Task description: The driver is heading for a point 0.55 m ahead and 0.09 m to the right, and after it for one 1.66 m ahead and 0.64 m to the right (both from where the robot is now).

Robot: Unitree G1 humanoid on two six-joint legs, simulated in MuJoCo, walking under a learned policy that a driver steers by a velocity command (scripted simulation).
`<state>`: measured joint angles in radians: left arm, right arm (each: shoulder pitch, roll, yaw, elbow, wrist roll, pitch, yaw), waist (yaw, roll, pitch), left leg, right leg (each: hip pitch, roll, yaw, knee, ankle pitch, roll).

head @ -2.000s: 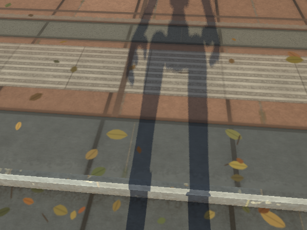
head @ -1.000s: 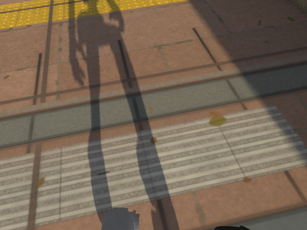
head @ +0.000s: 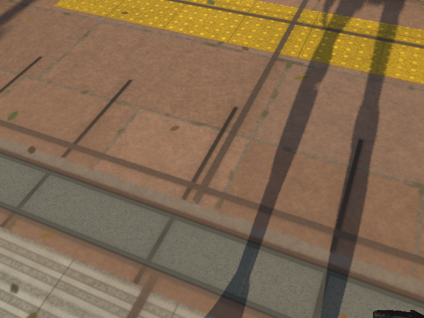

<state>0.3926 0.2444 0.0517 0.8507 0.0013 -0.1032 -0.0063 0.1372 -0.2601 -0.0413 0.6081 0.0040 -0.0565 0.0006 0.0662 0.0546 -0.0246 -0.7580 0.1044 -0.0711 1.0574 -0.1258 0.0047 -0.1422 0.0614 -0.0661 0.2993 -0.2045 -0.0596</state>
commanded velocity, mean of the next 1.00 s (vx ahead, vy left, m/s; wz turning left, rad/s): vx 0.41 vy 0.00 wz -0.27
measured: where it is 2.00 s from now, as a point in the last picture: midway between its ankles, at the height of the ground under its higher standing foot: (261, 312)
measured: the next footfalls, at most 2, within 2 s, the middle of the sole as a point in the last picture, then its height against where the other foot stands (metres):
left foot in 0.22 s outside the picture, level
right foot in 0.76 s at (291, 310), level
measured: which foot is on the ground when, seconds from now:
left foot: up 0.00-0.20, down 0.22-0.74, up 0.76-1.00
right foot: down 0.00-0.24, up 0.26-0.74, down 0.76-1.00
